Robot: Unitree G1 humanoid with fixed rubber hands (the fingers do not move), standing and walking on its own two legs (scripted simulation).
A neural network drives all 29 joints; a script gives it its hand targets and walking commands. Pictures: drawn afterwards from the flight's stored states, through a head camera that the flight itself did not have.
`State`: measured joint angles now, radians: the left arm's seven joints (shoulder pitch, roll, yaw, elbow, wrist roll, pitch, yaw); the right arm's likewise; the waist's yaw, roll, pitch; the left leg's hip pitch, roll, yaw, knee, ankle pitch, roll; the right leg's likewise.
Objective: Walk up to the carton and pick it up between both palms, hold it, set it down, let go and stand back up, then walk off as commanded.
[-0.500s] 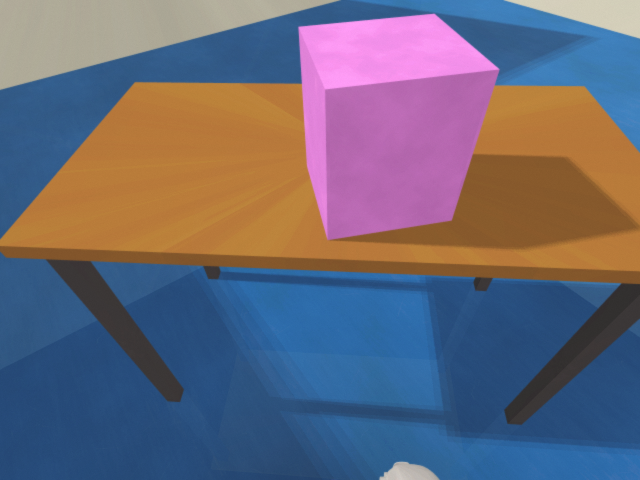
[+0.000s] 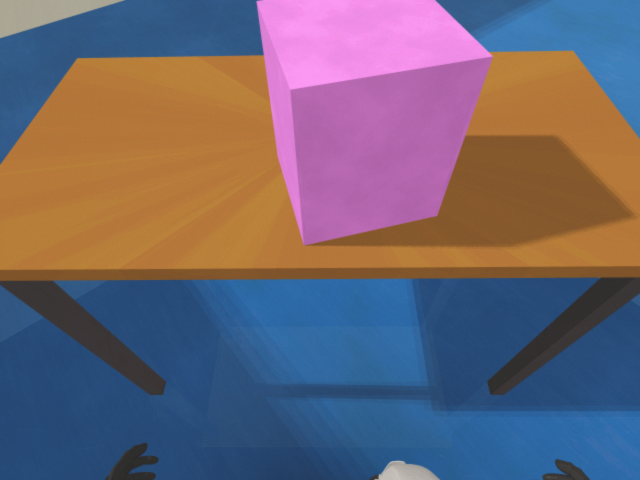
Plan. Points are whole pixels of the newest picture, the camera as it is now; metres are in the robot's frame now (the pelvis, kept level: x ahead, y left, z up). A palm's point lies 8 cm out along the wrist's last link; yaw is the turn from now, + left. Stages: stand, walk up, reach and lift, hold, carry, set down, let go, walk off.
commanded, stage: walk up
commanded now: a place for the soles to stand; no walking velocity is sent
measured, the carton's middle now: (356, 119) +0.55 -0.03 +0.13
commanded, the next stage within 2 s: none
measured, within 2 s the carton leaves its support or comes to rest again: neither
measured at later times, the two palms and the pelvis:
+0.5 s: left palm out of the picture +0.10 +0.28 -0.09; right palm out of the picture +0.10 -0.31 -0.11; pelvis +0.02 -0.02 +0.02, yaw +0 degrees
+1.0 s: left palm out of the picture +0.13 +0.27 -0.08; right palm out of the picture +0.12 -0.32 -0.10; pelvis +0.04 -0.02 +0.02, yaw +1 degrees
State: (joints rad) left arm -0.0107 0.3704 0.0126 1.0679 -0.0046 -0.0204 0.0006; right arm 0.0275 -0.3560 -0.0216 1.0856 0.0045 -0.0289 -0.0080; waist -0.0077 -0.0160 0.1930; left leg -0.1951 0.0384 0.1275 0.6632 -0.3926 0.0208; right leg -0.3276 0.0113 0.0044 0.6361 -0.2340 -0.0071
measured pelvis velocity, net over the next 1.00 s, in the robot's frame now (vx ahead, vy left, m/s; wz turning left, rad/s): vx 0.04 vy -0.02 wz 0.02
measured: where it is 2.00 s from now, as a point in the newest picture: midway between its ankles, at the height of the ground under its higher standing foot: outside the picture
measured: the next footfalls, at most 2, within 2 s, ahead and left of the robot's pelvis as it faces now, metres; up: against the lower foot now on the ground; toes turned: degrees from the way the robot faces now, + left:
none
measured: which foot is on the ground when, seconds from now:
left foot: down 0.00-1.00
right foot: down 0.00-1.00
